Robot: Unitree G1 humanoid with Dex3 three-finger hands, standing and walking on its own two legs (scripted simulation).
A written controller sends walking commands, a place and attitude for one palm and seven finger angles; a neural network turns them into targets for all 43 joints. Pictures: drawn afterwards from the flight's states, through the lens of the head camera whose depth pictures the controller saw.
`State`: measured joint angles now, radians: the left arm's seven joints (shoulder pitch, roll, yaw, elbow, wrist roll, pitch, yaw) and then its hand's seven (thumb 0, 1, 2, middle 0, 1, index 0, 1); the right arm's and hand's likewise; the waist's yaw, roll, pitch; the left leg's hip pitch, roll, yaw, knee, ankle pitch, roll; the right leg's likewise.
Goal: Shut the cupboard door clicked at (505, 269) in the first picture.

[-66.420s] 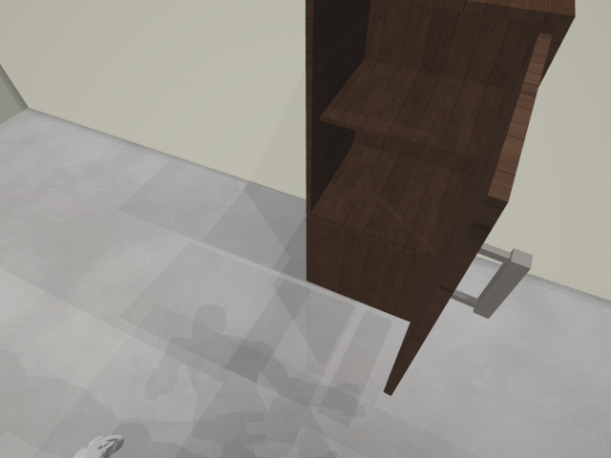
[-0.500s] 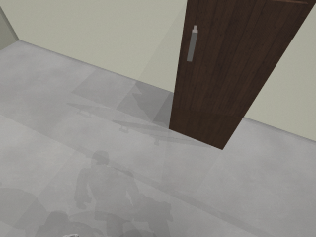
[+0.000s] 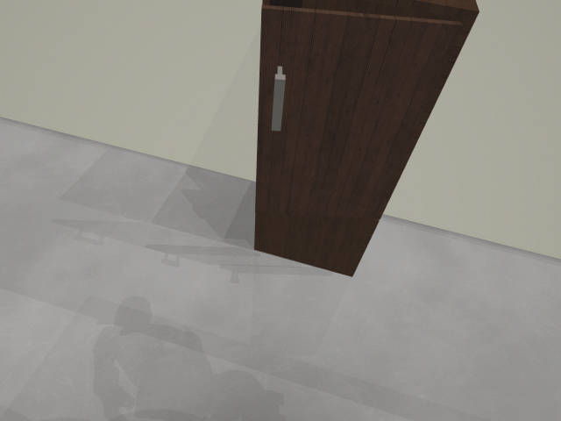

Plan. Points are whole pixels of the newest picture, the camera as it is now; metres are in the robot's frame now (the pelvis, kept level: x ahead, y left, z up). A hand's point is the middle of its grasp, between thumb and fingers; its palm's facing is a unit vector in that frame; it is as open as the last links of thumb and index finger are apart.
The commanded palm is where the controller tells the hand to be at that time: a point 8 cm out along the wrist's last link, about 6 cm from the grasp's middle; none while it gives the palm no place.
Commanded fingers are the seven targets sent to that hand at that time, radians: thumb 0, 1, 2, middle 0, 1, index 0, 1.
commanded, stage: take the last steps up to it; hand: left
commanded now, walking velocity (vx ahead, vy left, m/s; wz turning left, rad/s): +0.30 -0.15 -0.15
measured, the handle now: (278, 98) +0.73 +0.03 +0.07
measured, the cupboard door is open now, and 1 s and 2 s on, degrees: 16 16 16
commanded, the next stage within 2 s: come to a stop and stand still in 0.56 s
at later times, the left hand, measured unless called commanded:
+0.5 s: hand (234, 379) +0.22 +0.08 -0.17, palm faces -0.03 -0.98 -0.20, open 7.2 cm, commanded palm none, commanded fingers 0.00 0.90 0.90 -0.20 -0.30 -0.20 -0.30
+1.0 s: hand (263, 322) +0.32 +0.03 -0.17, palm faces +0.03 -0.97 -0.24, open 7.3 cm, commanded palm none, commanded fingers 0.00 0.90 0.90 -0.20 -0.30 -0.20 -0.30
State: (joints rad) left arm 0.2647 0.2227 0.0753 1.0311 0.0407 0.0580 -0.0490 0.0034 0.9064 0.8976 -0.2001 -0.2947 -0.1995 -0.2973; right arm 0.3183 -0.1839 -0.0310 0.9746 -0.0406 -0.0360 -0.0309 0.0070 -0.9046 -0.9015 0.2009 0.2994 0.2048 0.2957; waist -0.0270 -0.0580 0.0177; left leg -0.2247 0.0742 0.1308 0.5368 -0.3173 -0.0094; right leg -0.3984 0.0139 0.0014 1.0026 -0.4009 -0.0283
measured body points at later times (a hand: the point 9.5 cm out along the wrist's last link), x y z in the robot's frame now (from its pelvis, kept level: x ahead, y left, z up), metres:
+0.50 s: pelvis +0.17 -0.11 +0.01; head +0.19 -0.10 +0.45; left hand +0.22 +0.13 -0.15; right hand +0.19 -0.35 -0.14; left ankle +0.18 +0.01 -0.69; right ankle +0.16 -0.20 -0.73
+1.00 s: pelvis +0.29 -0.15 +0.00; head +0.34 -0.16 +0.45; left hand +0.32 +0.08 -0.15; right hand +0.33 -0.40 -0.16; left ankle +0.25 -0.03 -0.70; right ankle +0.29 -0.28 -0.73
